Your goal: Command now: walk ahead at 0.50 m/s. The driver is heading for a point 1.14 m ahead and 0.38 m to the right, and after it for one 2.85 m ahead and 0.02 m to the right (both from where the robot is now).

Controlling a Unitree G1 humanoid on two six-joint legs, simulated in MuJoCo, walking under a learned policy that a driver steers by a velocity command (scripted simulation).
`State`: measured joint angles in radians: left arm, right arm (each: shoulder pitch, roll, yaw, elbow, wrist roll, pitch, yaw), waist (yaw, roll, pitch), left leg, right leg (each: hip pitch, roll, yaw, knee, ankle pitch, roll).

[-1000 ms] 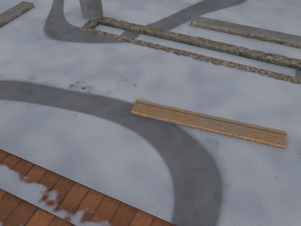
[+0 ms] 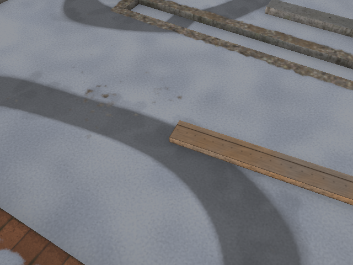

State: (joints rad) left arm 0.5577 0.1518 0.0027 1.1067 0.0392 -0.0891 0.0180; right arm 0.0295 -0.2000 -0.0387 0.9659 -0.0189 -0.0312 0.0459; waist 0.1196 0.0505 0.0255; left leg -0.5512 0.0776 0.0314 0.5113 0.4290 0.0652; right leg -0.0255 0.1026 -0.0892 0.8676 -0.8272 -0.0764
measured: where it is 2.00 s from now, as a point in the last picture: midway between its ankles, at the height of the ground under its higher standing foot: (228, 230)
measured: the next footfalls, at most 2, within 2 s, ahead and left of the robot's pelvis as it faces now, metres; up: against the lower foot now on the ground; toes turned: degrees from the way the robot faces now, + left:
left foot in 0.08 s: +0.22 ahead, +0.11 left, -0.17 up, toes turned +3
right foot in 0.64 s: +0.58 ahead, -0.16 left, -0.33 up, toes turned -14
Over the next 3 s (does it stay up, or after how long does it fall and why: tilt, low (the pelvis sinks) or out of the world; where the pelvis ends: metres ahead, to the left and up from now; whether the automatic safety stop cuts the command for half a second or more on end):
stays up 0.96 -0.28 -0.23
